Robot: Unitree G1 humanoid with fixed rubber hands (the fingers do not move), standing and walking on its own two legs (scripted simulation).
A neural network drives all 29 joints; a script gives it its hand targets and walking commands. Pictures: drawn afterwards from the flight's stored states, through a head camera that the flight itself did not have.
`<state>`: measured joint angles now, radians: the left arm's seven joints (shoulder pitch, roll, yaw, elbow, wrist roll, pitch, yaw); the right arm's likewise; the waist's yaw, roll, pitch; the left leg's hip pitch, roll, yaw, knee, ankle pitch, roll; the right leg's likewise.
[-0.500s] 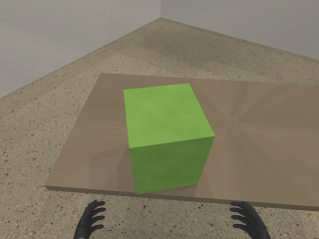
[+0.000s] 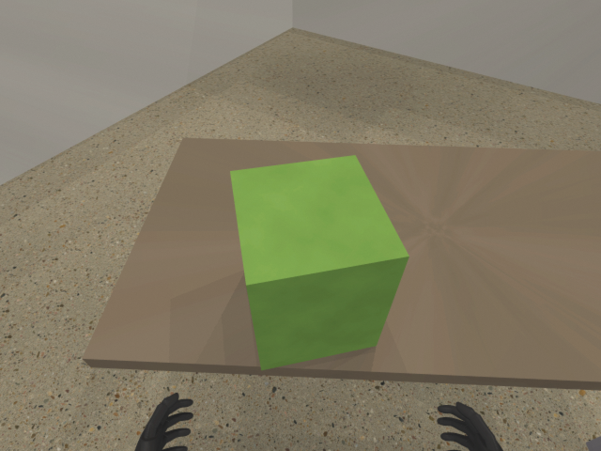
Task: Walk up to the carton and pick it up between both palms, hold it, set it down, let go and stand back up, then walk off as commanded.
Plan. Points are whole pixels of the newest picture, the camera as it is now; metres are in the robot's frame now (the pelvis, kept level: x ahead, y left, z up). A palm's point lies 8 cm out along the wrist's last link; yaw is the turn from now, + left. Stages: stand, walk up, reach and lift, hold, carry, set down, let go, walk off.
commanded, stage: let go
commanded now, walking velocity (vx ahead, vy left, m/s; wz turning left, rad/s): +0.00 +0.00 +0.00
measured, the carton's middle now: (307, 264) +0.41 +0.01 +0.00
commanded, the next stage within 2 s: stand in 0.30 s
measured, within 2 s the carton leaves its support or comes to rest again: neither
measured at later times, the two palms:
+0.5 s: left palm out of the picture +0.10 +0.26 -0.10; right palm out of the picture +0.11 -0.27 -0.10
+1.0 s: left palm out of the picture +0.01 +0.28 -0.13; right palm out of the picture +0.01 -0.28 -0.11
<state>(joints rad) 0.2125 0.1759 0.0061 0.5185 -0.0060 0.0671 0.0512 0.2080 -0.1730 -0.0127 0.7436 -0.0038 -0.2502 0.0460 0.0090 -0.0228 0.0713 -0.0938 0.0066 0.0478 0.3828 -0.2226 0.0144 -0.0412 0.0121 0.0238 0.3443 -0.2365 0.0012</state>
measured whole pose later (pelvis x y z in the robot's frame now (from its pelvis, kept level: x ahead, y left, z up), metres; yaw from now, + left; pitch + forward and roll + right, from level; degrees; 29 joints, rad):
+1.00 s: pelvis -0.04 +0.00 +0.00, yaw +2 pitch -5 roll -1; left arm 0.27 0.33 0.01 0.94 0.01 -0.02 0.00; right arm 0.28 -0.31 0.00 0.95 -0.01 -0.02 -0.01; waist -0.01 -0.03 0.02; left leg -0.17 0.00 0.02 0.43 -0.18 0.02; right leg -0.11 0.01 -0.01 0.39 -0.20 0.01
